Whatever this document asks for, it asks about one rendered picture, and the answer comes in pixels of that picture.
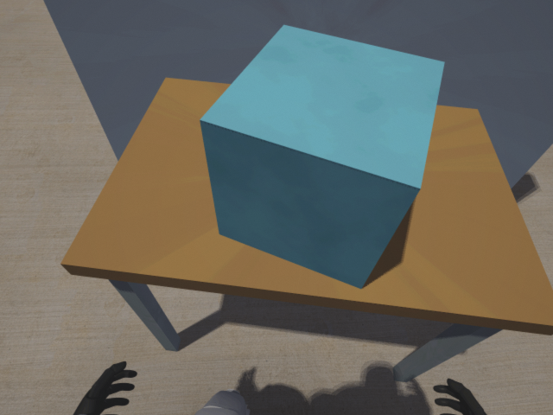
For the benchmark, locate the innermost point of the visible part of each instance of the robot left thigh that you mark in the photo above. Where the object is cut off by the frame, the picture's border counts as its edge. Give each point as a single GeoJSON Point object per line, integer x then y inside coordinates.
{"type": "Point", "coordinates": [224, 403]}

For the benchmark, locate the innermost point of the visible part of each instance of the carton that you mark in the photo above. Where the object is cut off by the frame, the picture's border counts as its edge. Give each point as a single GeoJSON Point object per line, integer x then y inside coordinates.
{"type": "Point", "coordinates": [317, 150]}

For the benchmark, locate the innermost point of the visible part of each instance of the robot right hand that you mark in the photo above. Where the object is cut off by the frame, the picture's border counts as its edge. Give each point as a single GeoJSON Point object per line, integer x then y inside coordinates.
{"type": "Point", "coordinates": [467, 403]}

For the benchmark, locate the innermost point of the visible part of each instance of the robot left hand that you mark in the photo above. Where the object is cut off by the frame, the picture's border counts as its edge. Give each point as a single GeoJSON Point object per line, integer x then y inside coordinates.
{"type": "Point", "coordinates": [95, 401]}

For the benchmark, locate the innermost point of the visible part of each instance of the table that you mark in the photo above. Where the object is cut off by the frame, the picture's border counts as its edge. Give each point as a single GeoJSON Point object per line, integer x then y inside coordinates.
{"type": "Point", "coordinates": [461, 254]}

